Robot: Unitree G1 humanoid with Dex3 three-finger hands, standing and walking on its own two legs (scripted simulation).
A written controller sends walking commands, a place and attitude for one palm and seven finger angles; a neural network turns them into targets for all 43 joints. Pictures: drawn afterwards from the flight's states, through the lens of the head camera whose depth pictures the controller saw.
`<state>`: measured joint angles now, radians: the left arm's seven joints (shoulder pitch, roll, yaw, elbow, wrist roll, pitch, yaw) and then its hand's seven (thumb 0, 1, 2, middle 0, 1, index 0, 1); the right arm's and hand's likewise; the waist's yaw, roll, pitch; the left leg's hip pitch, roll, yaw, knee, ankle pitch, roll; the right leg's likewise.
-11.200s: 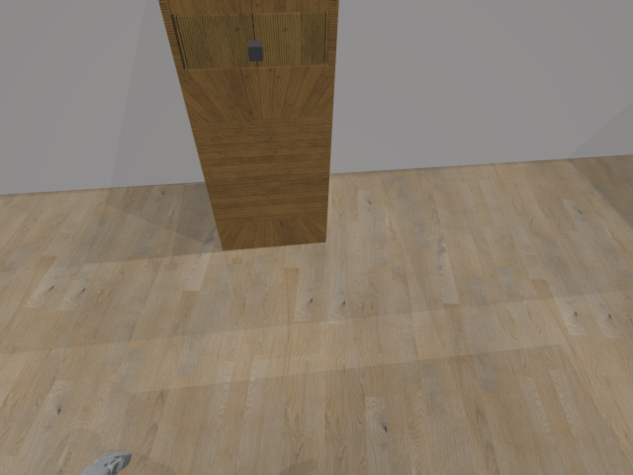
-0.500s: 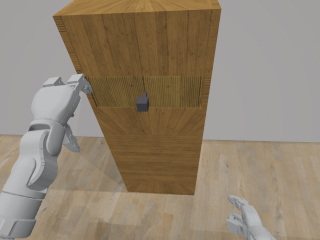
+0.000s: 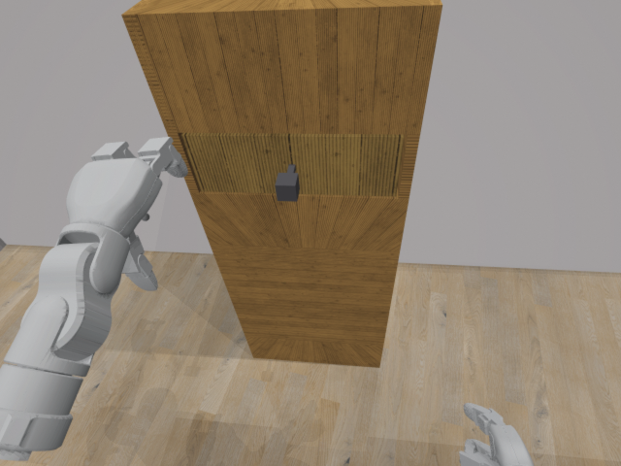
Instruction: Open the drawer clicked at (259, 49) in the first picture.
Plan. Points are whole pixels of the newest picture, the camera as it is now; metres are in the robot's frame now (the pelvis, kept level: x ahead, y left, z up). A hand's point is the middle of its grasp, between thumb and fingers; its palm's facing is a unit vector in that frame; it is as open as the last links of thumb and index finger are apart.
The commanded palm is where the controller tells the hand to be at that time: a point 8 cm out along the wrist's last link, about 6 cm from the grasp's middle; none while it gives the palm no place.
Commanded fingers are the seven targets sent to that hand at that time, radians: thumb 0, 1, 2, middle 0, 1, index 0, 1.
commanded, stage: move the hooked fingers above the handle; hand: left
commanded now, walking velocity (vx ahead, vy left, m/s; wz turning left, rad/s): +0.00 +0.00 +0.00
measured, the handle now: (289, 180) +0.55 +0.13 +0.06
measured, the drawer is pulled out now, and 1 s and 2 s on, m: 0.00 0.00 0.00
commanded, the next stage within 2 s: none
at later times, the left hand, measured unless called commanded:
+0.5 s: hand (204, 221) +0.36 +0.20 +0.14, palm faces -0.01 -0.05 -1.00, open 13.9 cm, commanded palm +0.34 +0.20 +0.22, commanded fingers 0.00 -0.50 0.30 -0.30 -1.20 -0.30 -1.20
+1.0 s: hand (270, 213) +0.42 +0.13 +0.11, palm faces -0.04 -0.10 -0.99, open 13.8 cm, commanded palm +0.41 +0.17 +0.20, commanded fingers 0.00 -0.50 0.30 -0.30 -1.20 -0.30 -1.20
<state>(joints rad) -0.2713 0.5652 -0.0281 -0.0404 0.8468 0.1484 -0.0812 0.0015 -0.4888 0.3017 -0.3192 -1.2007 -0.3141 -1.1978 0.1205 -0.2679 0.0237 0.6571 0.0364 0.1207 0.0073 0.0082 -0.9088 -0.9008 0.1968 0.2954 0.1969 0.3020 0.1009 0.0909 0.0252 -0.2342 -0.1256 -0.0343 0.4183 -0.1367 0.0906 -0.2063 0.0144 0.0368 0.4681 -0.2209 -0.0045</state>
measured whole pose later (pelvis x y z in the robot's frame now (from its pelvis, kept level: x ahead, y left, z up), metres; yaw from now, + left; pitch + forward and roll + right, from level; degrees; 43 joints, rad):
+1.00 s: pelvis +0.06 -0.04 +0.00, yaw +0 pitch +5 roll +1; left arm -0.32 0.48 -0.19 0.08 0.86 0.05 -0.12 0.00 -0.48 0.30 -0.32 -1.20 -0.31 -1.20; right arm 0.12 -0.28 0.00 0.62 0.03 0.17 -0.04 0.01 -0.91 -0.90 0.20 0.30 0.20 0.30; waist 0.04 0.07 -0.04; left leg -0.32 -0.09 -0.06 0.51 -0.26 0.05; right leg -0.27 0.06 0.01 0.52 -0.32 -0.06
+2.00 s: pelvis +0.05 -0.06 +0.00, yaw -3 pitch +6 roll +1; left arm -0.72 0.47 -0.15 0.80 0.96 0.15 -0.03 0.00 -0.48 0.30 -0.33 -1.22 -0.31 -1.23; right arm 0.23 -0.28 0.02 0.62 0.07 0.20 -0.10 0.00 -0.91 -0.90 0.20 0.30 0.20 0.30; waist -0.05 0.04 -0.07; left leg -0.35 -0.05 -0.01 0.47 -0.23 0.03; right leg -0.33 0.10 0.06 0.51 -0.28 -0.08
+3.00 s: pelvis +0.06 -0.04 -0.01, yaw -2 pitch +7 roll +0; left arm -0.79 0.39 -0.22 0.76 0.95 0.22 0.01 0.00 -0.49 0.30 -0.36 -1.24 -0.34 -1.24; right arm 0.22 -0.25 0.01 0.67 0.07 0.23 -0.04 0.00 -0.91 -0.90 0.20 0.30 0.20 0.30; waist -0.03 0.06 -0.11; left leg -0.37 -0.08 -0.02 0.52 -0.26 0.06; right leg -0.34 0.06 0.04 0.54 -0.32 -0.05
